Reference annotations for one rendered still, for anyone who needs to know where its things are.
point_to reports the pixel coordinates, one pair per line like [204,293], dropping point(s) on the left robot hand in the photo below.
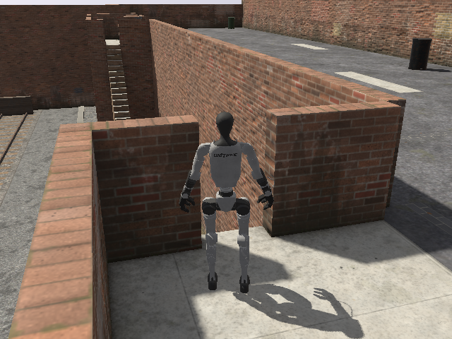
[186,201]

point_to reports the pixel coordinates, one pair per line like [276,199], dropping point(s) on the robot left thigh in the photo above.
[209,215]

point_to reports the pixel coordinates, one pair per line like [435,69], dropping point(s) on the right robot forearm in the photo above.
[263,183]

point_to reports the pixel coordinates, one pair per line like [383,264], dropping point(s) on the right robot shin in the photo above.
[244,259]

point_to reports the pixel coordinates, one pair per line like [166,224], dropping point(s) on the right robot hand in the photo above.
[262,198]

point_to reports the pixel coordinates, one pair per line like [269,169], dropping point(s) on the right robot upper arm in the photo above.
[248,150]

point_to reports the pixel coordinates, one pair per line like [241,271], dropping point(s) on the left robot forearm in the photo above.
[188,186]

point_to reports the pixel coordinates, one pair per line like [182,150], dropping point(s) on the left robot upper arm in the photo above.
[202,150]

